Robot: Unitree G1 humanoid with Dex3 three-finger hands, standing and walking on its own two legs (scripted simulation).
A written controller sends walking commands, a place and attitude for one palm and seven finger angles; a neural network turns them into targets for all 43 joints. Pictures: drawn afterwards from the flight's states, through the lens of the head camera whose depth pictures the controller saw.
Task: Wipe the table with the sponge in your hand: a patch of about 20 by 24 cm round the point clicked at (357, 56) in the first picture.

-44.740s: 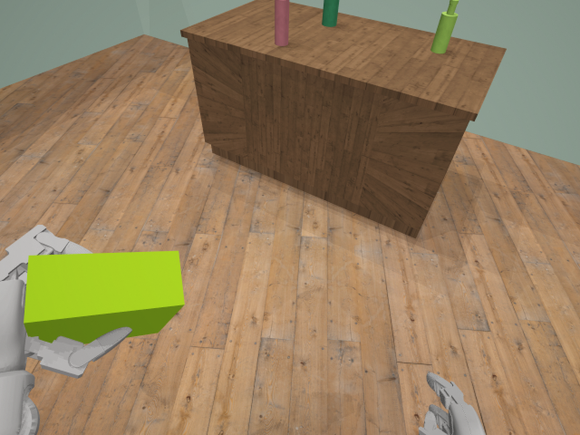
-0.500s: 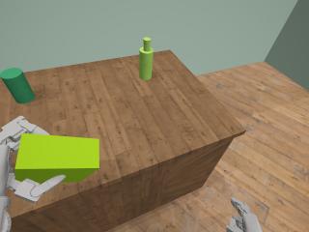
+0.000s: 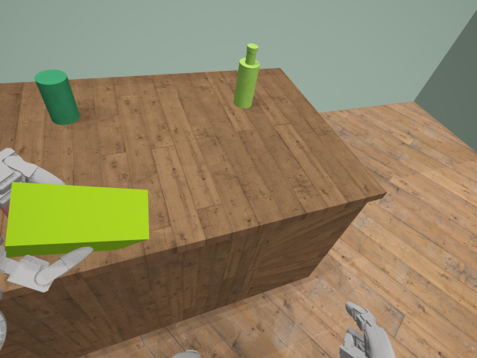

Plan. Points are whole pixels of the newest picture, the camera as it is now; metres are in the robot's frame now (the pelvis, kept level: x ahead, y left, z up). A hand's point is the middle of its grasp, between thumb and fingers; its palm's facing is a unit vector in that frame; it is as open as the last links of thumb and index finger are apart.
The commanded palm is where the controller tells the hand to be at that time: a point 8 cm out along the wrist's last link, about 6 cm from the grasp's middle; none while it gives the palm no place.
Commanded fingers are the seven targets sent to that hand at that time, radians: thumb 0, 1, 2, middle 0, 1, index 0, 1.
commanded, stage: step back with the hand held close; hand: left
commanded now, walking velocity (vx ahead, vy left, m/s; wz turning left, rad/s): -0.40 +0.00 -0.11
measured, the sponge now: (95, 223) +0.23 +0.22 +0.15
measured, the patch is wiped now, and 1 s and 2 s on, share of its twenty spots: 1.00 1.00 1.00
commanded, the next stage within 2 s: stop stepping back and stand still in 0.38 s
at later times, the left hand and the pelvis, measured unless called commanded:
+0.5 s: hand (1, 316) +0.12 +0.26 +0.16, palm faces +0.34 -0.88 -0.32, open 10.1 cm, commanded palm +0.05 +0.28 +0.19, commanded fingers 0.00 0.10 1.30 -1.20 -1.60 -1.20 -1.60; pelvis -0.13 +0.01 +0.00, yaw -4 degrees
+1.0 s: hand out of the picture -0.01 +0.22 +0.16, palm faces +0.35 -0.90 -0.24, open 10.1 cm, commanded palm -0.06 +0.26 +0.19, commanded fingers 0.00 0.10 1.30 -1.20 -1.60 -1.20 -1.60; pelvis -0.23 -0.01 +0.01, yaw -2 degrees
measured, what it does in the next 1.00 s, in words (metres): walks backwards: right foot, then left foot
